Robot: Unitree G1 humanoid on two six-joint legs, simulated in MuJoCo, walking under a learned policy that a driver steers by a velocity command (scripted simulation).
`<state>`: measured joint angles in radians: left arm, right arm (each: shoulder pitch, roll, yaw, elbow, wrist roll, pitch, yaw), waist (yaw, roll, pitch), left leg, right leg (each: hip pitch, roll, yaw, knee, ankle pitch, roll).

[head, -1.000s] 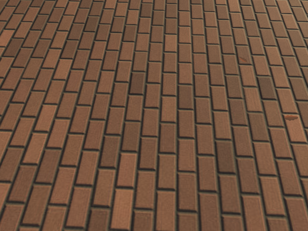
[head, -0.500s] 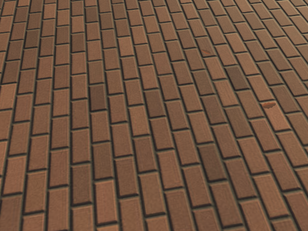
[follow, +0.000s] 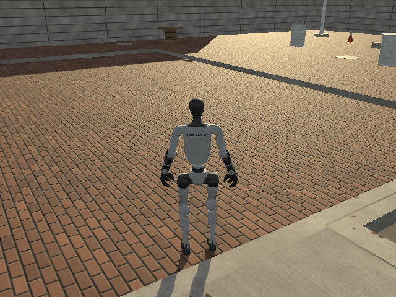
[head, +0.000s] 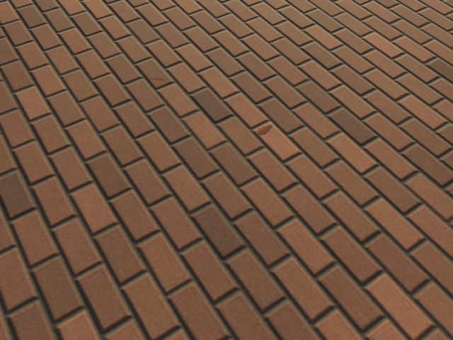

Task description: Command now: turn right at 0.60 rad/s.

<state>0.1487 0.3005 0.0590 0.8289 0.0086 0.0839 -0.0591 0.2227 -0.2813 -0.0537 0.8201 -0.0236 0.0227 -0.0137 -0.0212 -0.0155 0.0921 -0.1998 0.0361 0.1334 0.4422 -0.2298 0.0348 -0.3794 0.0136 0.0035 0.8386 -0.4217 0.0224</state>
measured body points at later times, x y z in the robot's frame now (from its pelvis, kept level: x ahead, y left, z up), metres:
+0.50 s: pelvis +0.00 -0.03 +0.00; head +0.02 -0.06 +0.45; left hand +0.15 +0.21 -0.11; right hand +0.02 -0.33 -0.13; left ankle +0.05 +0.12 -0.69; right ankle -0.02 -0.10 -0.74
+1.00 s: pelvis +0.11 -0.05 -0.01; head +0.13 -0.06 +0.44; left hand +0.32 +0.20 -0.10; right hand +0.07 -0.34 -0.14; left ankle +0.02 +0.10 -0.74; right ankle +0.17 -0.16 -0.74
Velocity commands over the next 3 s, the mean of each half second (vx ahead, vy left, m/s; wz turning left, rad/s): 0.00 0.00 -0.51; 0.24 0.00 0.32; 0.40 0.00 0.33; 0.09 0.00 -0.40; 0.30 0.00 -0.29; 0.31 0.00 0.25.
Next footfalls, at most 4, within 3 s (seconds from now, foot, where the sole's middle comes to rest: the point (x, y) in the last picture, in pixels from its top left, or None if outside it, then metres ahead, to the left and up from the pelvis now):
0.10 right None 0.02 -0.10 -0.78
0.64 left None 0.06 0.09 -0.78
0.98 right None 0.21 -0.16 -0.78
1.44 left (200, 338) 0.46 0.08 -0.78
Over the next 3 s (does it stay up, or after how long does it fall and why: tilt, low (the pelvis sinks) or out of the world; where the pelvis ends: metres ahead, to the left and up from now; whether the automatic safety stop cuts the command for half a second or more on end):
stays up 0.74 -0.04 -0.02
